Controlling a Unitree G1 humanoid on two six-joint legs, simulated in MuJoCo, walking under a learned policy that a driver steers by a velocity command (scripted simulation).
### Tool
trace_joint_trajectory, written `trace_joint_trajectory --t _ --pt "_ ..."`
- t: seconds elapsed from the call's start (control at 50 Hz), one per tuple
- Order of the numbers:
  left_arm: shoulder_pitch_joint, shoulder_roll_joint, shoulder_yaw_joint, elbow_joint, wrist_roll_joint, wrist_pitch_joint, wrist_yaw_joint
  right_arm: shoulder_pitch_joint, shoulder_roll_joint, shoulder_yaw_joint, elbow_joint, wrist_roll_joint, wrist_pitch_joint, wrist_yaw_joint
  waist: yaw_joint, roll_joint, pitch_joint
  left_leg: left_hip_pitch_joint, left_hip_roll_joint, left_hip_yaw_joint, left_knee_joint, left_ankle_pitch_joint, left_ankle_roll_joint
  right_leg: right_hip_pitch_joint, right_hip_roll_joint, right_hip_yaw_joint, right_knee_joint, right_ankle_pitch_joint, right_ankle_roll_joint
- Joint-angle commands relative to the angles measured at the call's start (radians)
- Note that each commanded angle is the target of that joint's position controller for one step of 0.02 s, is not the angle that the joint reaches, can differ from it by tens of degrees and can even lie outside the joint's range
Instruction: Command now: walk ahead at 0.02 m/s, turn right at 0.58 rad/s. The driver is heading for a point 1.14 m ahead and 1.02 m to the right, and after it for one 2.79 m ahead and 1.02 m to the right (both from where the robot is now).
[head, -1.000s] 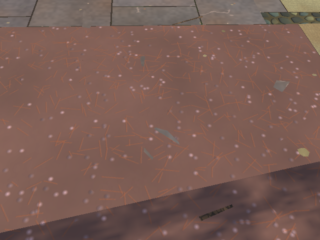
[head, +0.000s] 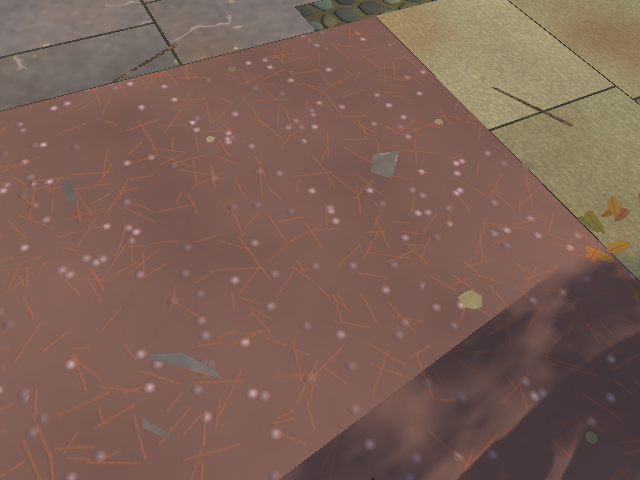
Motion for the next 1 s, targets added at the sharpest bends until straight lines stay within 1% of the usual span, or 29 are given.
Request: trace_joint_trajectory --t 0.02,0.1,0.14,0.16,0.18,0.2,0.22,0.24,0.26,0.28,0.3,0.34,0.38,0.46,0.52,0.58,0.62,0.66,0.68,0.7,0.72,0.74,0.76,0.78,0.8,0.84,0.9,0.94,1.0 --pt "-0.059 0.025 -0.003 -0.11 0.002 -0.016 -0.014 -0.01 -0.19 -0.056 -0.054 0.004 0.001 -0.007 -0.032 0.224 -0.122 0.181 0.237 -0.13 -0.107 0.357 0.211 -0.005 -0.041 -0.044 -0.14 0.004 0.004" --pt "-0.053 0.049 0.005 -0.12 0.002 -0.01 -0.033 -0.01 -0.225 -0.071 -0.044 0.024 0.001 0.008 -0.03 0.241 -0.129 0.165 0.273 -0.104 -0.085 0.345 0.202 0.121 -0.036 -0.098 -0.323 0.022 -0.037" --pt "-0.013 0.048 0.012 -0.11 0.001 -0.007 -0.041 -0.028 -0.231 -0.075 -0.038 0.042 -0.001 0.01 0.005 0.23 -0.124 0.143 0.271 -0.079 -0.031 0.31 0.164 0.211 -0.022 -0.122 -0.492 0.12 -0.081" --pt "0.026 0.053 0.019 -0.093 0.003 -0.007 -0.041 -0.02 -0.213 -0.072 -0.029 0.05 -0.003 0.01 0.024 0.209 -0.129 0.102 0.248 -0.046 0.026 0.258 0.122 0.3 0.001 -0.13 -0.597 0.202 -0.113" --pt "0.062 0.091 0.034 -0.084 0.005 -0.008 -0.031 0.037 -0.174 -0.063 -0.006 0.04 -0.006 0.015 0.027 0.107 -0.138 -0.008 0.201 0.024 0.149 0.128 0.044 0.44 -0.028 -0.049 -0.676 0.35 -0.153" --pt "0.092 0.218 0.061 -0.103 0.01 -0.013 -0.012 0.042 -0.096 -0.037 -0.041 -0.018 -0.007 0.022 0.002 -0.23 -0.15 -0.3 0.068 0.123 0.482 -0.349 -0.067 0.614 -0.306 0.323 -0.68 0.746 -0.264" --pt "0.081 0.234 0.056 -0.123 0.045 -0.035 -0.021 -0.055 -0.128 -0.045 -0.084 -0.01 -0.012 0.011 0.06 -0.244 -0.169 -0.414 -0.024 -0.026 0.68 -0.496 -0.09 0.51 -0.422 0.466 -0.704 0.778 -0.448" --pt "0.063 0.191 0.045 -0.117 0.051 -0.056 -0.028 -0.092 -0.168 -0.058 -0.084 0.011 -0.009 0.004 0.072 -0.142 -0.152 -0.42 -0.003 -0.087 0.759 -0.434 -0.08 0.48 -0.364 0.393 -0.724 0.672 -0.433" --pt "0.012 0.16 0.035 -0.109 0.038 -0.067 -0.025 -0.08 -0.174 -0.064 -0.074 0.02 -0.006 -0.001 0.038 -0.112 -0.118 -0.423 0.01 -0.104 0.752 -0.342 -0.068 0.452 -0.301 0.318 -0.722 0.594 -0.372" --pt "-0.031 0.132 0.026 -0.112 0.02 -0.067 -0.019 -0.06 -0.171 -0.068 -0.053 0.012 -0.002 -0.01 0.02 -0.075 -0.114 -0.419 0.017 -0.113 0.729 -0.276 -0.069 0.445 -0.256 0.282 -0.717 0.534 -0.326" --pt "-0.06 0.12 0.018 -0.114 0.009 -0.064 -0.014 -0.043 -0.174 -0.071 -0.049 0.005 0.0 -0.014 0.005 -0.089 -0.11 -0.397 0.009 -0.111 0.729 -0.226 -0.077 0.42 -0.235 0.262 -0.717 0.558 -0.314" --pt "-0.062 0.108 0.01 -0.115 0.016 -0.06 -0.004 -0.015 -0.159 -0.07 -0.043 0.01 -0.003 -0.007 -0.007 -0.1 -0.138 -0.349 -0.017 -0.106 0.737 -0.165 -0.087 0.404 -0.21 0.25 -0.719 0.574 -0.318" --pt "-0.052 0.108 0.009 -0.111 0.017 -0.059 0.002 -0.022 -0.144 -0.065 -0.045 0.016 -0.004 -0.004 0.0 -0.095 -0.138 -0.346 -0.028 -0.109 0.651 -0.139 -0.094 0.42 -0.197 0.26 -0.72 0.533 -0.319" --pt "-0.041 0.133 0.019 -0.106 0.015 -0.051 0.01 -0.062 -0.128 -0.057 -0.061 0.016 -0.01 0.002 0.022 -0.106 -0.124 -0.303 -0.047 -0.129 0.453 -0.139 -0.101 0.416 -0.191 0.331 -0.714 0.401 -0.322" --pt "-0.049 0.143 0.023 -0.107 0.016 -0.045 0.005 -0.069 -0.129 -0.057 -0.067 0.02 -0.018 0.011 0.03 -0.113 -0.113 -0.231 -0.065 -0.138 0.357 -0.171 -0.093 0.368 -0.184 0.392 -0.706 0.351 -0.329" --pt "-0.065 0.146 0.026 -0.109 0.011 -0.039 -0.003 -0.059 -0.134 -0.059 -0.072 0.027 -0.03 0.022 0.03 -0.118 -0.121 -0.164 -0.083 -0.142 0.269 -0.19 -0.078 0.362 -0.175 0.456 -0.686 0.393 -0.326" --pt "-0.079 0.144 0.026 -0.11 0.004 -0.034 -0.005 -0.039 -0.135 -0.061 -0.072 0.03 -0.038 0.031 0.021 -0.122 -0.131 -0.113 -0.091 -0.142 0.177 -0.176 -0.064 0.375 -0.162 0.493 -0.663 0.439 -0.315" --pt "-0.111 0.134 0.023 -0.114 -0.011 -0.027 -0.001 0.019 -0.134 -0.066 -0.055 0.027 -0.045 0.036 -0.023 -0.108 -0.139 0.021 -0.086 -0.119 -0.037 -0.016 -0.04 0.336 -0.115 0.482 -0.617 0.422 -0.268" --pt "-0.089 0.106 0.016 -0.113 -0.011 -0.026 0.003 0.046 -0.17 -0.077 -0.05 0.017 -0.044 0.032 -0.02 -0.057 -0.159 0.141 0.007 -0.173 -0.087 0.084 -0.006 0.254 -0.07 0.439 -0.555 0.284 -0.217" --pt "-0.032 0.05 0.002 -0.11 -0.002 -0.028 0.001 0.021 -0.24 -0.086 -0.068 -0.001 -0.035 0.024 0.031 0.185 -0.163 0.235 0.217 -0.378 -0.119 0.225 0.093 0.099 0.057 0.266 -0.345 -0.042 -0.149" --pt "-0.042 0.119 0.027 -0.124 -0.004 -0.038 0.004 0.023 -0.253 -0.089 -0.068 -0.03 -0.035 0.029 0.022 0.324 -0.109 0.151 0.357 -0.562 -0.148 0.343 0.256 -0.032 0.133 0.137 -0.134 -0.274 -0.095" --pt "-0.01 0.184 0.049 -0.101 0.01 -0.041 0.004 -0.023 -0.202 -0.074 -0.089 -0.019 -0.038 0.024 0.036 0.226 -0.094 0.122 0.365 -0.507 -0.14 0.331 0.277 -0.04 0.063 0.14 0.036 -0.218 -0.06" --pt "0.003 0.186 0.057 -0.074 0.004 -0.035 0.003 -0.065 -0.157 -0.062 -0.098 -0.009 -0.037 0.018 0.049 0.178 -0.078 0.107 0.292 -0.401 -0.126 0.282 0.229 -0.041 0.051 0.126 0.095 -0.149 -0.043" --pt "0.02 0.154 0.053 -0.051 0.002 -0.024 0.007 -0.087 -0.143 -0.056 -0.106 0.003 -0.033 0.012 0.053 0.157 -0.068 0.117 0.231 -0.323 -0.116 0.227 0.189 -0.056 0.047 0.111 0.141 -0.094 -0.024" --pt "0.021 0.131 0.047 -0.049 0.001 -0.015 0.006 -0.087 -0.134 -0.051 -0.107 0.013 -0.03 0.008 0.039 0.162 -0.055 0.129 0.22 -0.284 -0.112 0.255 0.188 -0.084 0.042 0.101 0.183 -0.056 -0.008" --pt "-0.014 0.092 0.034 -0.066 -0.01 -0.013 0.0 -0.055 -0.139 -0.048 -0.102 0.006 -0.02 -0.001 0.015 0.178 -0.049 0.144 0.187 -0.2 -0.122 0.287 0.196 -0.089 0.027 0.043 0.145 -0.014 0.011" --pt "-0.082 0.066 0.019 -0.101 -0.008 -0.017 -0.005 0.007 -0.168 -0.059 -0.088 0.0 -0.006 -0.008 -0.035 0.204 -0.076 0.25 0.22 -0.18 -0.118 0.318 0.222 -0.104 -0.017 0.007 0.001 -0.012 0.03" --pt "-0.095 0.052 0.007 -0.113 -0.003 -0.019 -0.015 0.034 -0.198 -0.071 -0.081 0.01 -0.001 -0.005 -0.057 0.205 -0.102 0.254 0.238 -0.172 -0.16 0.085 0.22 -0.058 -0.047 -0.03 -0.105 -0.009 0.017" --pt "-0.098 0.047 -0.003 -0.126 -0.002 -0.028 -0.033 0.028 -0.232 -0.081 -0.078 0.027 -0.009 0.009 -0.055 0.227 -0.073 0.17 0.253 -0.156 -0.218 -0.154 0.203 0.046 -0.059 -0.085 -0.249 -0.03 -0.028"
